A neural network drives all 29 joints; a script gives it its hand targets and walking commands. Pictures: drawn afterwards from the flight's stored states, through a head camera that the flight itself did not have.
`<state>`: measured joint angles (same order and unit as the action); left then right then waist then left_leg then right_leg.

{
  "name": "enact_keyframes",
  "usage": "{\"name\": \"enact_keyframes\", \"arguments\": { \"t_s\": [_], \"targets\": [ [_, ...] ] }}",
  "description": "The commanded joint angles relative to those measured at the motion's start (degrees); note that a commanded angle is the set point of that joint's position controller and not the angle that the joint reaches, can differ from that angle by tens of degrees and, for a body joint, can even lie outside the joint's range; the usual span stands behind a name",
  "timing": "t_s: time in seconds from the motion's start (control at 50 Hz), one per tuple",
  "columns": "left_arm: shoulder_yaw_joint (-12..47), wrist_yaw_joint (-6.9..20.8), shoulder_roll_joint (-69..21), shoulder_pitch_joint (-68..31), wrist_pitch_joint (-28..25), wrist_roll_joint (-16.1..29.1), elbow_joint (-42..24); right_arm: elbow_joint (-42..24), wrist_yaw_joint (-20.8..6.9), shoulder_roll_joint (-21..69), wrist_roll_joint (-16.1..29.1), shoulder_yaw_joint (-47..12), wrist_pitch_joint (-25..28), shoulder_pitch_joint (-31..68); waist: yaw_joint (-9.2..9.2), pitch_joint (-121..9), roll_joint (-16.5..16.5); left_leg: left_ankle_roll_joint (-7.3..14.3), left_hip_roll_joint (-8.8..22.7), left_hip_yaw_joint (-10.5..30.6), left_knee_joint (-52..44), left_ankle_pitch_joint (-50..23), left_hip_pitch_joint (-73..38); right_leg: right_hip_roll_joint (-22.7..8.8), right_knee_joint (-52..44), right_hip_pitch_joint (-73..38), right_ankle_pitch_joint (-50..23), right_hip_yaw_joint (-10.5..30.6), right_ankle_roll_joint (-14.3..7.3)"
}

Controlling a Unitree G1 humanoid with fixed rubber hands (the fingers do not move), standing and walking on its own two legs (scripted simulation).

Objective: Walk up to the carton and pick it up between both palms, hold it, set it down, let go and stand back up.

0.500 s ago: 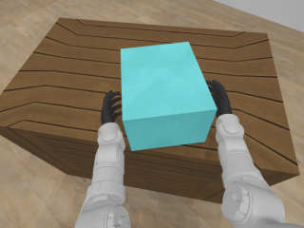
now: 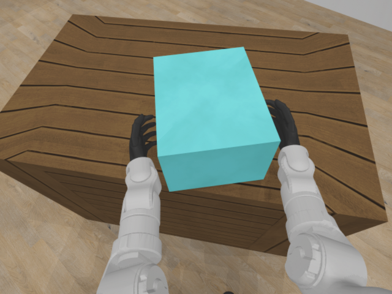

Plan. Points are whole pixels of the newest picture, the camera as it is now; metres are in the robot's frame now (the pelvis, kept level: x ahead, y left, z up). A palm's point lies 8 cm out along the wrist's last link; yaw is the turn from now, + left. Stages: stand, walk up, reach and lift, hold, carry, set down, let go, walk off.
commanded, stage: set down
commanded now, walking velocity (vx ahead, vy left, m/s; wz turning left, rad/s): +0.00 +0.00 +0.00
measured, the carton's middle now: (207, 117) +0.49 +0.01 +0.01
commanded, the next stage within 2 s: none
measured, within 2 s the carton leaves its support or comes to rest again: rests again in 0.88 s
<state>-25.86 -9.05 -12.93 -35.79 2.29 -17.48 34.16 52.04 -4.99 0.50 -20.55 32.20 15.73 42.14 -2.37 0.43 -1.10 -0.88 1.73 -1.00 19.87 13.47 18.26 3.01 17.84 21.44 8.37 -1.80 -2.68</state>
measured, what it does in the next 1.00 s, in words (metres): stands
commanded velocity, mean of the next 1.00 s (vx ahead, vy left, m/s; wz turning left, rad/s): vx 0.00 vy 0.00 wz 0.00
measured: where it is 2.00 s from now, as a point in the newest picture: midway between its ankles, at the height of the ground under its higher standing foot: outside the picture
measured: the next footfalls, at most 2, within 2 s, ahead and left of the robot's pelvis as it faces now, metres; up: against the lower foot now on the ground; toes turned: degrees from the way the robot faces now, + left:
none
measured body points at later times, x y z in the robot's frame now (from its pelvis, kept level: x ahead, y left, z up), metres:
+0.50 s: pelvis -0.01 +0.00 +0.00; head +0.12 +0.00 +0.43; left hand +0.40 +0.15 +0.01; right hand +0.44 -0.16 +0.01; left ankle -0.05 +0.13 -0.75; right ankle -0.01 -0.09 -0.75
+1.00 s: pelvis -0.02 +0.00 -0.01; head +0.12 +0.00 +0.42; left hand +0.40 +0.15 +0.00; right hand +0.45 -0.18 +0.00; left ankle -0.05 +0.13 -0.75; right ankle -0.01 -0.09 -0.75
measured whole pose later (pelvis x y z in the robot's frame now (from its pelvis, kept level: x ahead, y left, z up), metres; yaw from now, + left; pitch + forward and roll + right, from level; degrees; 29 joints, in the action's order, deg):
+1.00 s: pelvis -0.02 +0.00 -0.01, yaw -1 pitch +23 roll -1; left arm -7.8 -16.0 -4.4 -38.1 -1.8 -5.0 39.3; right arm 63.2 -2.8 -16.0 5.2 8.4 13.4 49.2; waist -4.1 -5.8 -1.4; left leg -0.9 1.9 -1.0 26.8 13.3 35.9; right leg 3.0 21.3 37.5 6.3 -1.9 -2.7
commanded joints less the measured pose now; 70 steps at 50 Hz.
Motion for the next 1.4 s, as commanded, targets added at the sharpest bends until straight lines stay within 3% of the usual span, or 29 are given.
{"name": "enact_keyframes", "arguments": {
  "t_s": [0.0, 0.04, 0.1, 0.12, 0.14, 0.16, 0.2, 0.22, 0.26, 0.36, 0.44, 0.54, 0.66, 0.72, 0.74, 0.78, 0.86, 0.88, 0.9, 0.94, 0.98, 1.02, 1.08, 1.1, 1.12, 1.22, 1.24, 1.28, 1.38],
  "targets": [
    [12.1, 3.6, -17.7, -28.4, -2.8, -5.4, 2.6, 5.8, -5.7, 12.6, -4.3, -9.6, 2.2, 30.6, -2.58, -39.6, 3.3, -0.9, 2.2, -5.2, 5.6, -36.1, -4.7, -2.2, 2.5, -10.7, -30.4, -2.8, 0.6],
    [12.3, 3.5, -17.8, -28.2, -3.0, -5.5, 2.1, 6.0, -5.3, 12.6, -4.3, -9.1, 1.9, 30.1, -1.66, -39.2, 3.7, -0.7, 1.9, -5.1, 5.7, -34.8, -4.1, -2.4, 2.8, -10.9, -30.9, -2.6, 0.9],
    [10.8, 2.4, -12.6, -27.3, -3.8, -5.2, 2.2, 5.4, -4.6, 7.4, -2.9, -9.3, 2.3, 30.4, -2.78, -41.4, 4.1, -0.8, 1.8, -5.3, 5.9, -35.4, -3.9, -2.5, 3.3, -11.1, -31.1, -2.4, 0.8],
    [10.8, 2.4, -13.5, -28.2, -3.8, -5.2, 1.9, 5.3, -4.5, 8.3, -3.2, -8.9, 2.1, 31.1, -1.82, -40.8, 4.9, -0.4, 1.6, -5.2, 5.4, -33.3, -4.0, -2.5, 2.8, -11.3, -30.1, -2.5, 1.2],
    [10.0, 2.3, -12.6, -27.9, -4.2, -5.5, 1.9, 5.0, -4.4, 8.2, -2.9, -9.6, 2.2, 31.3, -2.98, -40.9, 4.6, -0.3, 1.5, -5.2, 5.2, -32.5, -3.1, -2.7, 3.4, -11.8, -31.0, -2.1, 1.4],
    [10.9, 1.9, -11.7, -28.4, -4.5, -4.8, 1.1, 5.3, -3.9, 6.3, -2.6, -9.1, 2.4, 31.0, -2.16, -41.7, 4.6, -0.5, 1.5, -5.0, 5.4, -32.6, -2.7, -2.9, 4.0, -12.1, -32.2, -2.1, 1.6],
    [12.4, 0.2, -7.9, -28.9, -5.3, -3.5, -1.0, 5.4, -3.0, 1.8, -0.4, -10.0, 3.0, 31.0, -2.19, -44.9, 2.6, -1.1, 1.6, -5.0, 6.4, -35.0, -4.2, -2.3, 4.3, -9.9, -31.2, -2.5, 1.2],
    [12.2, -0.2, -8.6, -29.8, -5.7, -3.4, -0.9, 5.5, -2.7, 2.8, 0.3, -10.5, 3.3, 32.6, -3.2, -45.1, 2.9, -1.1, 1.7, -5.1, 7.0, -36.3, -3.8, -2.1, 3.7, -8.7, -30.6, -2.3, 0.9],
    [13.6, -1.0, -7.0, -29.7, -6.3, -1.7, 0.2, 6.1, -1.9, 1.0, 1.8, -11.3, 3.7, 33.2, -2.88, -47.0, 3.1, -1.2, 1.5, -5.1, 8.5, -37.6, -2.3, -1.9, 4.2, -8.1, -33.0, -1.9, 0.5],
    [13.4, -1.9, -5.9, -31.6, -6.8, -0.2, 1.5, 6.7, -1.0, -0.9, 4.7, -12.3, 3.1, 35.9, -2.16, -48.8, 4.1, -0.7, 1.2, -4.0, 8.2, -33.2, -0.8, -1.7, 5.7, -8.0, -32.3, -1.5, 1.4],
    [14.2, -3.0, -2.5, -30.8, -7.4, 2.3, 2.4, 6.6, -0.4, -5.3, 8.3, -14.8, 2.9, 36.3, -3.13, -51.7, 4.5, -1.0, 1.2, -4.2, 9.4, -33.7, 0.6, -1.1, 5.8, -7.4, -32.8, -1.1, 0.5],
    [15.1, -4.1, -0.7, -32.7, -7.2, 5.2, 4.0, 8.4, 0.5, -10.0, 12.6, -15.6, 1.9, 38.8, -2.38, -53.0, 4.7, -1.8, 1.4, -3.4, 9.1, -30.7, 1.0, 0.0, 5.5, -5.4, -28.0, -1.3, 0.4],
    [19.3, -6.5, 8.4, -31.0, -7.8, 12.1, 2.6, 6.1, 2.2, -21.7, 19.9, -20.1, 2.0, 38.4, -2.68, -59.5, 2.8, -2.9, 1.1, -3.1, 13.1, -37.8, 1.1, 1.2, 8.2, -2.2, -34.6, -0.8, -0.2],
    [19.6, -6.7, 5.9, -33.5, -7.3, 12.2, 4.4, 8.5, 2.6, -20.2, 21.9, -20.6, 1.2, 40.4, -1.71, -59.5, 3.2, -3.5, 1.3, -2.4, 13.0, -35.7, 0.9, 1.6, 6.8, -2.6, -32.5, -0.4, -0.6],
    [20.2, -7.0, 10.8, -29.5, -7.3, 14.0, 3.8, 7.1, 3.2, -26.0, 23.9, -22.4, 1.2, 37.4, -1.64, -60.8, 3.1, -3.7, 1.0, -2.4, 14.3, -39.9, 1.0, 1.7, 9.3, -3.8, -38.6, 0.0, -0.4],
    [21.4, -6.7, 9.1, -31.0, -7.3, 14.9, 3.0, 7.3, 3.4, -24.1, 24.1, -23.3, 1.0, 38.4, -1.56, -60.9, 3.9, -3.3, 0.7, -2.4, 13.9, -37.5, 4.3, 1.2, 9.7, -5.2, -38.9, 0.3, 0.1],
    [21.8, -6.7, 8.3, -30.7, -6.8, 15.3, 2.3, 8.4, 2.6, -25.1, 27.1, -23.9, 0.2, 38.2, -1.47, -61.8, 2.1, -4.1, 1.3, -1.6, 13.8, -38.4, -0.6, 2.1, 8.0, -1.2, -34.7, -0.4, -0.4],
    [23.0, -6.9, 11.5, -24.7, -6.4, 16.8, 0.6, 7.0, 2.4, -30.1, 28.4, -24.7, 0.2, 33.9, -1.57, -60.8, 0.8, -4.4, 1.4, -0.9, 15.0, -42.9, -1.6, 2.4, 9.4, -0.6, -37.8, -0.6, -0.8],
    [23.1, -6.9, 9.5, -27.8, -6.3, 17.3, -0.1, 7.3, 2.3, -27.1, 27.8, -25.2, 0.3, 37.0, -2.33, -60.4, 2.0, -3.8, 1.5, -0.6, 15.0, -42.5, -2.1, 1.9, 8.2, 2.2, -35.3, -0.4, -0.6],
    [24.5, -7.2, 10.2, -24.8, -5.8, 18.3, -2.6, 7.4, 1.4, -30.8, 29.0, -24.3, 0.8, 34.2, -1.8, -63.0, -0.2, -4.3, 2.2, 0.6, 16.2, -48.6, -7.5, 3.3, 6.2, 7.1, -32.7, -1.2, -2.2],
    [24.7, -7.3, 8.8, -27.9, -5.7, 18.2, -3.0, 6.6, 0.9, -28.5, 29.3, -24.1, 0.6, 36.7, -2.03, -65.4, 1.0, -3.9, 1.9, 0.1, 15.9, -46.4, -8.3, 3.8, 2.8, 7.7, -28.4, -0.7, -3.3],
    [23.9, -6.9, 11.6, -23.1, -5.6, 18.7, -3.1, 3.5, 1.1, -31.2, 29.4, -25.7, 0.7, 32.3, -2.16, -63.3, 4.1, -2.8, 1.2, 0.4, 15.6, -45.2, -3.2, 3.0, 6.6, 0.7, -37.5, 0.3, -2.1],
    [22.1, -6.1, 13.6, -24.5, -5.8, 19.2, -1.6, -0.7, 1.2, -31.0, 30.6, -28.7, 0.1, 34.0, -2.82, -62.0, 9.9, 0.1, -1.4, -2.2, 9.9, -29.6, 16.9, -0.4, 13.5, -18.2, -48.5, 3.5, 1.9],
    [21.5, -5.8, 14.4, -22.5, -5.9, 18.6, -3.2, -1.5, 1.1, -31.1, 32.0, -30.0, 0.2, 31.6, -2.92, -61.8, 10.6, 0.3, -1.8, -2.0, 8.4, -29.2, 20.3, -0.7, 15.1, -25.5, -53.2, 4.2, 2.6],
    [19.8, -5.6, 15.8, -24.6, -6.4, 18.1, 0.0, -0.8, 1.2, -30.6, 31.9, -30.5, -0.2, 33.5, -3.88, -59.1, 12.8, 1.6, -2.1, -2.4, 5.6, -24.1, 26.3, -1.7, 15.4, -29.1, -53.1, 5.4, 3.1],
    [21.3, -5.4, 14.4, -22.4, -7.3, 17.2, -2.2, 0.4, 1.0, -32.2, 33.7, -30.1, 0.6, 30.0, -1.72, -60.9, 10.2, 0.5, -1.5, -1.6, 5.5, -27.2, 19.5, -0.7, 15.2, -26.9, -52.4, 3.9, 3.3],
    [20.7, -5.5, 15.1, -21.3, -7.5, 17.2, -2.2, -0.5, 1.0, -33.1, 34.5, -30.4, 0.8, 29.2, -2.94, -61.2, 10.3, 0.5, -1.6, -1.8, 5.3, -27.4, 20.8, -0.6, 15.6, -28.2, -52.3, 4.2, 3.1],
    [21.8, -5.4, 14.0, -16.9, -6.9, 16.9, -4.4, 0.1, 0.7, -34.5, 34.7, -30.1, 1.0, 24.7, -1.85, -59.1, 9.1, 0.1, -1.3, -1.0, 5.9, -29.6, 17.4, 0.0, 15.4, -27.2, -51.6, 3.6, 2.8],
    [21.5, -5.1, 13.6, -13.5, -6.2, 15.8, -6.6, 0.7, -0.2, -35.9, 36.6, -30.0, 0.5, 20.5, -1.36, -58.4, 7.2, -1.5, -0.7, -0.8, 8.6, -34.8, 3.0, 2.1, 11.6, -18.2, -42.9, 1.5, 2.1]
  ]
}}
